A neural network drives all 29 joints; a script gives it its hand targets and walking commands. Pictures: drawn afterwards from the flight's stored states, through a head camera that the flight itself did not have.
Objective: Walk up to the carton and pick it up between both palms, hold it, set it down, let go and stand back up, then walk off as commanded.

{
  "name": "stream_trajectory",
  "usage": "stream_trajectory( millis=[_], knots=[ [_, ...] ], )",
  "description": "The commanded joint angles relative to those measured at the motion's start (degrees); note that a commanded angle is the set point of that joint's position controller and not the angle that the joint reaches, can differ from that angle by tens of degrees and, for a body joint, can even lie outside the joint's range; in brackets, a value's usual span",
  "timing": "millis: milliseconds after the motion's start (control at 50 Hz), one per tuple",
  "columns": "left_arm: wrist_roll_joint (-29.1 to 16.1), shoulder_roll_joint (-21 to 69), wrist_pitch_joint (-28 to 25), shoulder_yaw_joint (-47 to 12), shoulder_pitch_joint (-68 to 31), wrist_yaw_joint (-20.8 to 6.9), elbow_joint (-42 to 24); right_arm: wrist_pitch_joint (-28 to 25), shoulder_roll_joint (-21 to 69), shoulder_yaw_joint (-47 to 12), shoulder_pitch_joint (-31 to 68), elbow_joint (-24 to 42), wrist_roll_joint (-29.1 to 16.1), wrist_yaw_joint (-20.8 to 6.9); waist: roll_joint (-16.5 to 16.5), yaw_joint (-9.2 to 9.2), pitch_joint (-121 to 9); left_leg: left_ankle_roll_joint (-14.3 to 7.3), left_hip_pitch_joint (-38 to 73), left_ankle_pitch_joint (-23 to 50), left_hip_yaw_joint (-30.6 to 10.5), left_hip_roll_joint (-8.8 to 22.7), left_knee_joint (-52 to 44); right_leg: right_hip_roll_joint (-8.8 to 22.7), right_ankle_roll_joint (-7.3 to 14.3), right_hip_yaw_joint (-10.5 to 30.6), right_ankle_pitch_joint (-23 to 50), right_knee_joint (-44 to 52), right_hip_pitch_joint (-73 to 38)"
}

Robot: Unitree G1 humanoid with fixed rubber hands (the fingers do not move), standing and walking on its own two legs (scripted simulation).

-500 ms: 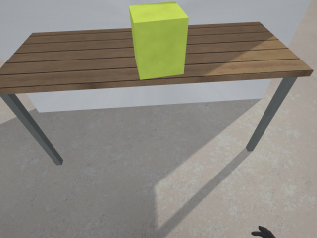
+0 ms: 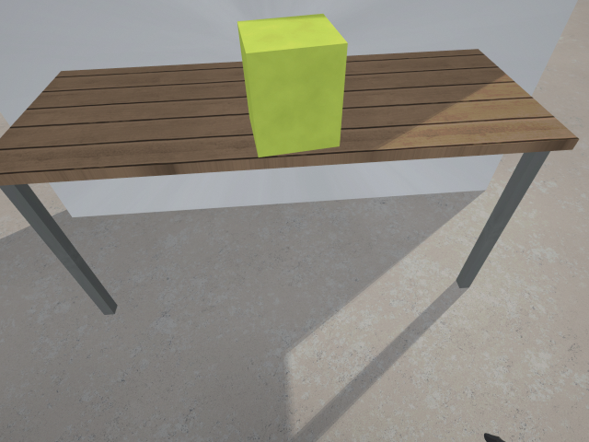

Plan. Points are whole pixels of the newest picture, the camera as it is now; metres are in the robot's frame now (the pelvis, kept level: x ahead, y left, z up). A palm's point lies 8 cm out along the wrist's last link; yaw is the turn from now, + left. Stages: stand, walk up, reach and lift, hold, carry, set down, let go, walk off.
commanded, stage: walk up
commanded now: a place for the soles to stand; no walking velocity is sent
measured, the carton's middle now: (290, 86) +0.90 +0.03 +0.08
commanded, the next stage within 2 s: none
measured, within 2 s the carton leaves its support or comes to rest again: neither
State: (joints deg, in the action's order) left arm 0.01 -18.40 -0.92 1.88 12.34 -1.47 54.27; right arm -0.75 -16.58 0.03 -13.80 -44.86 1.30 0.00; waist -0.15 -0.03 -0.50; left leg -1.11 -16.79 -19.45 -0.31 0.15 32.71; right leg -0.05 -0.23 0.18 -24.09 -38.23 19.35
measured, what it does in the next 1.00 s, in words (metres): walks ahead: left foot, then right foot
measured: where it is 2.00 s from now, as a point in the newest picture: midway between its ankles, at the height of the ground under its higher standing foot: (299, 381)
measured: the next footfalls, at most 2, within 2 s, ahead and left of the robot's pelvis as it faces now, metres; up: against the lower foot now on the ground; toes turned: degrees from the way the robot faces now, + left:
left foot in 0.56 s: +0.29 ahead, +0.13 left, +0.00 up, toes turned +3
right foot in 0.90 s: +0.38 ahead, -0.12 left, +0.00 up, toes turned +0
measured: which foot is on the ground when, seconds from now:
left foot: down 0.00-0.14, up 0.16-0.54, down 0.56-0.90, up 0.92-1.00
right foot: down 0.00-0.56, up 0.58-0.88, down 0.90-1.00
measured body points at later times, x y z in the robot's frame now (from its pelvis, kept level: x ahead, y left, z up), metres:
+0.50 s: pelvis +0.13 -0.02 +0.00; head +0.14 -0.03 +0.45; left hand +0.16 +0.29 -0.10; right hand +0.22 -0.31 -0.13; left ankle +0.20 +0.13 -0.71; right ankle +0.05 -0.13 -0.73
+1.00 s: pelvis +0.28 -0.02 -0.02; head +0.28 -0.06 +0.43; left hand +0.36 +0.29 -0.09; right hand +0.36 -0.32 -0.15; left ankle +0.25 +0.12 -0.69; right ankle +0.34 -0.12 -0.73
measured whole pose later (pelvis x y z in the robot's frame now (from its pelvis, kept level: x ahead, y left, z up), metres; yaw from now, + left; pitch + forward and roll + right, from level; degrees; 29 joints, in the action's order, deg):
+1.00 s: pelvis +0.28 -0.02 -0.02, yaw +1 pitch -4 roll +2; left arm 0.5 -20.7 -2.2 2.6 20.6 -0.3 38.3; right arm -0.5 -22.1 0.7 -18.4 -44.4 1.9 -1.2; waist -2.1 0.0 3.3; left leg -1.3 -20.1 -28.7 -0.5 0.3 57.9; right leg 1.3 1.6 -0.8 -18.0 -42.6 20.6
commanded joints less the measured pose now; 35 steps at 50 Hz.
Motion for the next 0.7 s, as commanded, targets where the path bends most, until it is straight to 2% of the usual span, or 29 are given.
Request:
stream_trajectory(
  millis=[0,40,60,80,100,120,140,160,180,200,220,260,300,400,440,460,480,500,520,540,560,580,600,620,640,660,680],
  knots=[
    [3.23,-11.84,-3.37,4.67,-1.89,-1.14,-11.85,-3.29,-18.78,8.71,-7.99,4.54,2.85,0.91,-7.73,-3.59,1.61,-13.81,19.2,-20.73,-25.3,18.55,-20.35,4.52,0.91,1.47,-6.0,-9.45,20.15],
    [3.15,-11.37,-3.42,4.54,0.53,-1.74,-12.58,-2.92,-18.62,8.24,-5.68,6.01,3.06,0.51,-10.54,-2.52,0.02,-12.36,13.35,-20.96,-19.17,15.91,-17.9,4.24,1.57,-0.33,-5.12,-2.64,11.86],
    [2.89,-11.19,-3.23,4.69,3.6,-1.87,-12.4,-2.54,-19.1,8.26,-2.94,6.95,2.97,0.19,-11.88,-0.29,0.74,-11.14,5.6,-23.12,-16.43,14.86,-16.62,3.91,2.24,-1.55,-1.03,2.01,3.77],
    [2.76,-11.03,-3.34,4.87,8.3,-1.55,-11.21,-2.04,-18.48,7.89,0.08,7.57,2.63,-0.25,-9.56,3.11,1.36,-9.04,-4.5,-24.08,-11.27,12.31,-11.32,2.31,3.31,-2.97,4.12,9.2,-9.18],
    [2.86,-12.45,-3.82,5.37,15.06,-0.57,-8.84,-1.84,-15.1,6.73,0.43,7.86,2.47,-0.62,-1.64,6.49,-1.23,-5.92,-12.95,-21.92,-5.28,7.79,1.41,1.5,4.21,-1.12,3.93,15.16,-23.58],
    [3.77,-17.62,-4.18,6.34,18.51,0.58,-8.26,-2.11,-8.98,4.83,2.02,9.99,1.43,-1.1,13.88,8.37,-1.09,-0.86,-26.99,-18.27,2.47,-0.54,21.37,14.99,7.53,22.81,-14.4,23.79,-29.74],
    [4.02,-21.24,-3.96,7.0,16.18,1.51,-11.17,-2.08,-10.78,4.85,3.58,12.36,0.83,-0.94,10.51,8.09,5.28,-0.05,-34.69,-17.05,-5.31,-2.79,27.07,23.24,11.89,40.85,-25.76,31.03,-21.71],
    [3.31,-20.83,-3.74,7.29,14.28,1.88,-12.7,-1.79,-15.1,6.49,4.44,12.83,0.87,-0.84,4.18,6.95,10.52,-0.26,-34.72,-11.73,-10.42,0.17,30.28,23.74,13.96,40.95,-31.3,32.27,-16.73],
    [3.27,-19.92,-4.09,7.16,12.17,2.07,-14.16,-1.61,-16.22,7.11,1.97,12.06,0.53,-1.24,0.93,4.81,11.56,0.15,-34.04,-6.62,-10.15,1.18,31.59,22.18,12.68,35.96,-27.41,31.46,-17.12],
    [3.13,-18.79,-4.4,6.97,10.58,2.23,-15.28,-1.72,-16.6,7.46,-0.79,11.01,0.66,-1.51,-0.86,3.12,11.18,0.64,-32.02,-3.06,-8.74,2.38,30.43,19.74,10.61,30.11,-20.18,30.42,-17.41],
    [2.71,-17.84,-4.54,6.65,9.9,2.17,-15.89,-1.88,-16.4,7.59,-2.5,9.82,0.98,-1.69,-0.15,2.41,10.37,1.18,-28.71,-0.64,-7.18,3.13,27.99,17.57,8.74,24.59,-12.67,29.9,-16.63],
    [2.46,-16.98,-4.78,6.38,10.5,1.84,-16.14,-1.64,-15.6,7.44,-3.48,8.78,1.09,-1.94,2.72,2.05,8.83,1.91,-24.53,2.08,-5.05,3.2,24.82,15.58,7.61,17.33,0.83,28.54,-16.48],
    [2.13,-16.78,-4.69,6.4,12.22,1.77,-16.5,-1.11,-15.2,7.02,-1.76,9.1,1.18,-2.02,4.14,2.41,9.35,2.15,-23.49,3.4,-3.65,3.86,22.17,15.45,7.85,14.23,8.57,27.74,-16.98],
    [1.72,-17.99,-3.98,6.23,15.2,1.78,-17.27,-1.11,-14.45,5.73,4.5,10.99,1.44,-2.63,5.54,4.41,11.33,1.28,-21.47,3.33,-0.57,5.47,11.7,15.84,11.25,9.99,18.95,23.19,-20.5],
    [1.62,-18.27,-3.46,6.1,16.14,1.8,-17.47,-1.56,-14.19,5.28,6.04,11.43,1.53,-2.64,6.5,5.4,10.39,0.49,-19.02,2.61,1.01,4.58,6.29,15.66,11.37,8.93,24.75,18.76,-22.52],
    [1.58,-18.45,-3.12,5.98,15.98,1.79,-17.5,-1.8,-14.17,5.24,5.85,11.25,1.54,-2.48,7.22,5.3,9.39,-0.14,-16.39,2.63,1.79,3.75,3.54,15.52,10.82,8.26,27.2,16.34,-22.72],
    [1.49,-18.33,-2.82,5.71,14.89,1.8,-17.57,-2.02,-14.08,5.35,4.05,10.41,1.58,-2.17,7.48,4.14,8.12,-0.86,-11.49,3.78,2.29,2.85,0.24,15.3,9.97,7.34,28.5,13.61,-21.11],
    [1.28,-17.65,-2.5,5.21,12.71,1.84,-17.87,-2.34,-14.06,5.63,-0.65,8.5,1.67,-1.67,5.71,1.28,5.88,-1.66,-2.28,8.64,2.68,1.69,-4.79,13.98,8.51,4.8,28.77,8.16,-17.35],
    [1.02,-15.78,-2.42,4.38,12.06,1.75,-18.2,-2.81,-16.01,6.58,-7.73,5.7,1.85,-0.91,0.83,-2.22,0.55,-3.14,10.36,13.21,2.62,0.29,-7.91,10.92,6.99,1.28,30.55,-3.65,-12.99],
    [1.14,-12.15,-2.63,3.21,13.06,1.61,-18.96,-3.11,-20.3,8.08,-14.12,3.69,1.95,-0.2,-6.99,-4.75,-5.53,-6.36,21.34,8.25,-6.04,5.07,-6.73,6.75,5.07,-1.4,23.47,-18.58,-4.02],
    [0.9,-8.4,-3.01,2.11,12.79,1.16,-21.25,-3.13,-24.28,8.72,-15.89,4.95,1.72,0.33,-16.55,-5.12,-8.5,-11.46,27.48,6.76,-27.01,17.17,-9.12,-0.12,2.54,-3.05,-2.14,-29.65,8.58],
    [1.24,-13.85,-2.3,3.76,6.35,1.69,-22.76,-2.56,-26.1,8.89,-18.82,5.35,0.81,0.16,-13.72,-8.04,-4.33,-16.06,22.09,3.84,-41.24,21.57,-16.36,-3.32,2.65,4.41,-13.1,-34.02,15.02],
    [0.95,-16.14,-1.85,4.39,4.88,1.96,-22.89,-2.36,-24.78,8.43,-17.75,5.53,0.16,0.36,-7.68,-7.54,0.76,-16.94,20.27,4.76,-37.55,21.98,-15.46,-1.14,2.9,7.13,-11.94,-36.93,17.54],
    [0.93,-15.79,-1.7,4.25,5.7,1.81,-22.04,-2.3,-23.49,7.95,-16.12,6.14,0.36,0.48,-5.32,-6.3,2.31,-16.76,19.47,9.22,-31.48,20.85,-13.23,0.73,2.86,6.99,-10.03,-37.12,19.1],
    [1.15,-14.92,-1.63,4.06,7.64,1.56,-21.0,-2.2,-22.04,7.55,-13.98,7.0,0.55,0.57,-4.01,-4.52,1.71,-15.54,18.47,10.66,-25.31,18.85,-11.83,2.18,2.68,6.89,-8.65,-34.86,18.85],
    [1.48,-14.62,-1.59,3.96,8.85,1.33,-20.44,-2.27,-21.05,7.14,-12.29,7.44,0.61,0.6,-5.07,-3.66,1.52,-15.1,15.73,11.39,-22.07,17.69,-12.11,3.19,2.21,5.84,-7.83,-32.03,17.66],
    [1.66,-14.31,-1.54,3.99,8.89,1.1,-20.45,-2.43,-20.73,6.96,-11.43,7.72,0.81,0.49,-5.73,-3.26,1.4,-14.9,13.48,9.93,-20.47,17.23,-12.86,3.68,1.82,4.73,-7.44,-29.03,16.23]
  ],
)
